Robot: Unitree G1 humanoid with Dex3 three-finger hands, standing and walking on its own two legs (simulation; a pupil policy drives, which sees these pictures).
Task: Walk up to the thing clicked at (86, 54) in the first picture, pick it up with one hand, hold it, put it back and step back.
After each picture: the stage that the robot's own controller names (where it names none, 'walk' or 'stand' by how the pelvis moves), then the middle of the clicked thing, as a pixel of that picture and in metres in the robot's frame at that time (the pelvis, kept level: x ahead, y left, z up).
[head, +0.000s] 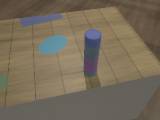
stand; (91, 55) +0.57 -0.02 -0.05
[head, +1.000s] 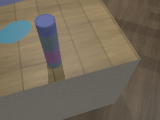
rise first; (50, 44) +0.52 +0.16 -0.01
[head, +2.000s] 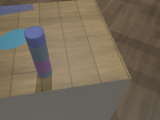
rise first; (40, 55) +0.50 +0.21 -0.02
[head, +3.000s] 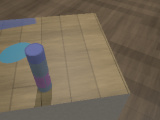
stand; (40, 70) +0.47 +0.21 -0.05
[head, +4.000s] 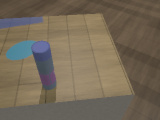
stand; (45, 67) +0.49 +0.19 -0.05
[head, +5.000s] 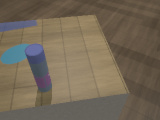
stand; (40, 70) +0.48 +0.21 -0.05
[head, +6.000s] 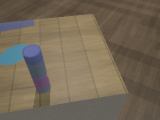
stand; (38, 71) +0.48 +0.22 -0.05
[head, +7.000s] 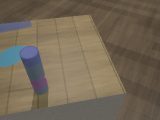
rise first; (36, 72) +0.47 +0.22 -0.05
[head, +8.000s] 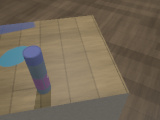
rise first; (38, 72) +0.47 +0.23 -0.05
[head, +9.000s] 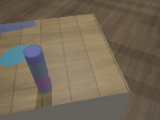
go down; (39, 71) +0.47 +0.23 -0.04
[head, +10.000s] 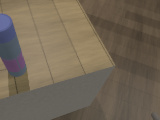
go down; (9, 50) +0.48 +0.21 +0.01
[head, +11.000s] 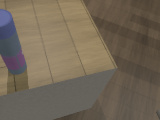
go down; (9, 47) +0.48 +0.22 +0.02
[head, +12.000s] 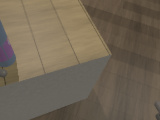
close in; out of the picture +0.50 +0.23 +0.05
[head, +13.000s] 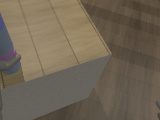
lift; out of the picture +0.46 +0.21 +0.06
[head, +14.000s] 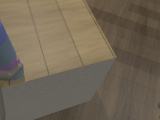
lift; (2, 54) +0.43 +0.21 +0.06
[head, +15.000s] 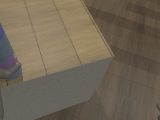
lift; out of the picture +0.44 +0.21 +0.06
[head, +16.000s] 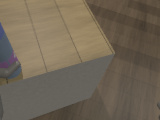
lift; out of the picture +0.44 +0.21 +0.06
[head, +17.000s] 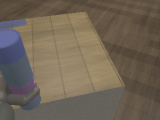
hold; (19, 76) +0.32 +0.19 +0.15
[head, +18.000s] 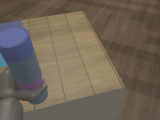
hold; (27, 72) +0.33 +0.16 +0.15
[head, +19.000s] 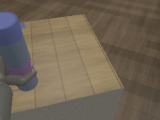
crouch; (17, 58) +0.36 +0.20 +0.17
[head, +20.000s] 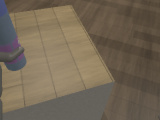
lower; (3, 36) +0.45 +0.22 +0.17
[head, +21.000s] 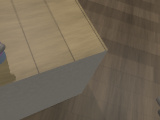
lower; out of the picture +0.50 +0.23 +0.06
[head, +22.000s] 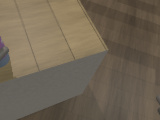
lower; out of the picture +0.48 +0.22 +0.06
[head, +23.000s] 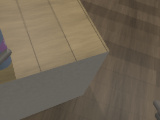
lower; out of the picture +0.48 +0.22 +0.06
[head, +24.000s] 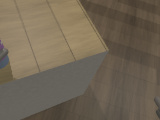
lower; out of the picture +0.48 +0.23 +0.06
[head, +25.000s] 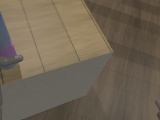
open; out of the picture +0.47 +0.21 +0.06
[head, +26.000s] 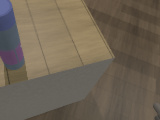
sink last; (7, 40) +0.47 +0.20 +0.05
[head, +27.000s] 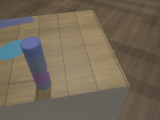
sink last; (38, 66) +0.47 +0.22 +0.01
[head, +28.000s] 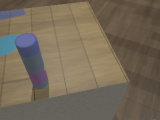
stand; (34, 64) +0.45 +0.21 +0.01
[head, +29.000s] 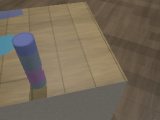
stand; (32, 64) +0.46 +0.21 +0.02
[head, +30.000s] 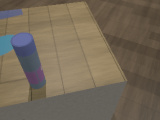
stand; (31, 64) +0.45 +0.22 +0.02
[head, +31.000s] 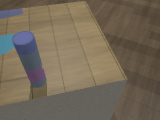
stand; (32, 62) +0.46 +0.22 +0.02
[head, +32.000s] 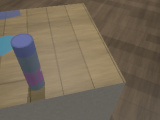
stand; (30, 65) +0.45 +0.21 +0.02
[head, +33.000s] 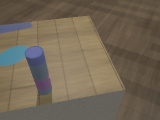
stand; (40, 72) +0.47 +0.21 -0.04
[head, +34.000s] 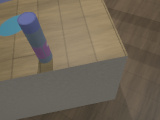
walk; (37, 40) +0.55 +0.24 -0.03
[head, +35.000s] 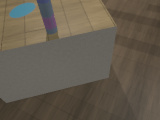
walk; (47, 13) +0.82 +0.23 -0.03
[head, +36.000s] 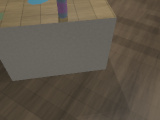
stand; out of the picture +1.07 +0.16 -0.03
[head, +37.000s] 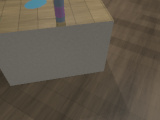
stand; (58, 4) +1.05 +0.17 -0.05
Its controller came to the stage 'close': yes
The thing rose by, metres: 0.20
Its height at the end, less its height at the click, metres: +0.00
